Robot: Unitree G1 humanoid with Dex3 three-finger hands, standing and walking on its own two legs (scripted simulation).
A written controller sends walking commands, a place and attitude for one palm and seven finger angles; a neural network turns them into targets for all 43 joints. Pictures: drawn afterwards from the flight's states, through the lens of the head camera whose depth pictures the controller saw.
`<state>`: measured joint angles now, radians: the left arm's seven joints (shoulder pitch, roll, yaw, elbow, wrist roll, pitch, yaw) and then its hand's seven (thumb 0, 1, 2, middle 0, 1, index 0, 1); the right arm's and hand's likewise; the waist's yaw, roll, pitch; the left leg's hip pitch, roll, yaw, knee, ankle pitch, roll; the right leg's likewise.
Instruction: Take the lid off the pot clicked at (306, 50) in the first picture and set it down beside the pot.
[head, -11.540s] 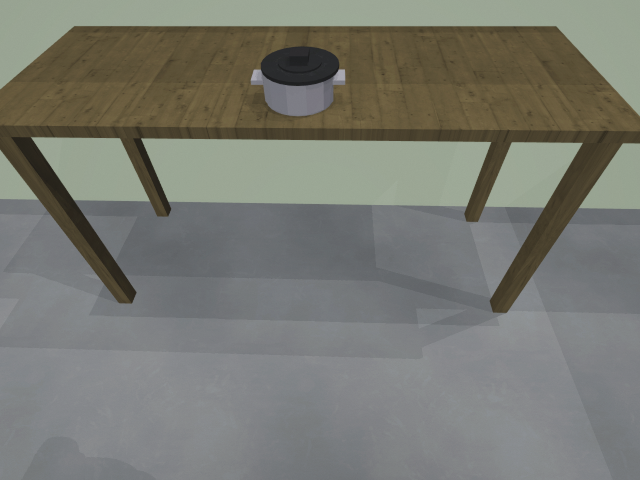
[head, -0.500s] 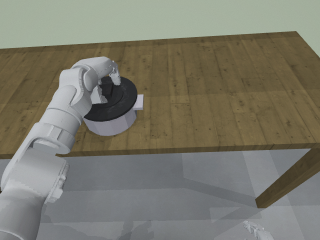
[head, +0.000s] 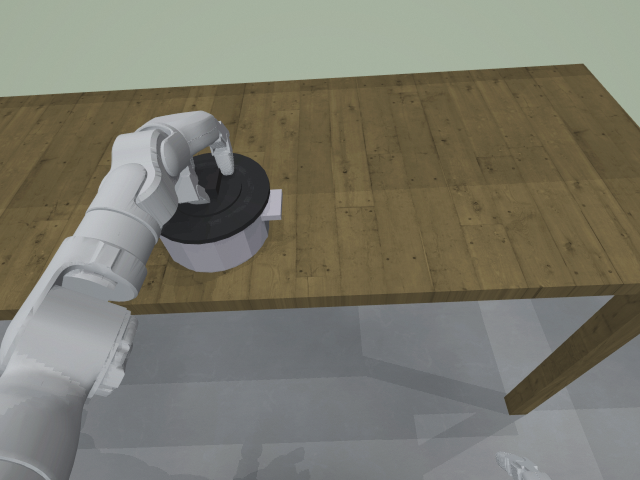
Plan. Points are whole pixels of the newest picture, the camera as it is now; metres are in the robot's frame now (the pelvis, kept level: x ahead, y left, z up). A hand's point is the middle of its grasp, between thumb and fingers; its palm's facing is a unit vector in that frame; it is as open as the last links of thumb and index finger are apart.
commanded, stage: close the fingers and squeeze the knob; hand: left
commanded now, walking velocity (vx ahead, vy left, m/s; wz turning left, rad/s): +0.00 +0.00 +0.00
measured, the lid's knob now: (204, 182) +0.48 +0.16 +0.11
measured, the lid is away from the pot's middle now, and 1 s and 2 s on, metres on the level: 0.01 0.01 0.01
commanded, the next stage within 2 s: lift the lid straight up in 0.74 s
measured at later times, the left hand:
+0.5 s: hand (194, 177) +0.45 +0.16 +0.14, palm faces -0.36 -0.08 -0.93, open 7.9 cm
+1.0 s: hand (195, 179) +0.45 +0.16 +0.14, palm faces -0.36 -0.08 -0.93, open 7.9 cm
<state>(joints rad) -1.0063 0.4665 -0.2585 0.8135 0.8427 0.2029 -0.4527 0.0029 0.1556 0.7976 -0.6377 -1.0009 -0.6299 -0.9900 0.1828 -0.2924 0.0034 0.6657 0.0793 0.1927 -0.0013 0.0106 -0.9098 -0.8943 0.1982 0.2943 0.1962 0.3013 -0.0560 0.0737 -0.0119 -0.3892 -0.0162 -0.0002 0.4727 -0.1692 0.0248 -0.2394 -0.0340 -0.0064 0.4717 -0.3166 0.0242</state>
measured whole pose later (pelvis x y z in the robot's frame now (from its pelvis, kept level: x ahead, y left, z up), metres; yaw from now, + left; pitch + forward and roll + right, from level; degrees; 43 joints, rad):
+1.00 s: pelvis +0.00 +0.00 +0.00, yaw +0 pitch +4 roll +0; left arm -0.95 0.47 -0.27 0.70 0.84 0.23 -0.45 0.01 0.22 0.63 -0.67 -0.96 -0.66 -0.94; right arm 0.16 -0.29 0.00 0.65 0.08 0.19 0.00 0.01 -0.91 -0.89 0.20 0.29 0.20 0.30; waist -0.05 0.08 0.00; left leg -0.38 -0.02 0.00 0.47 -0.17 0.02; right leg -0.22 -0.04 -0.01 0.47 -0.32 0.02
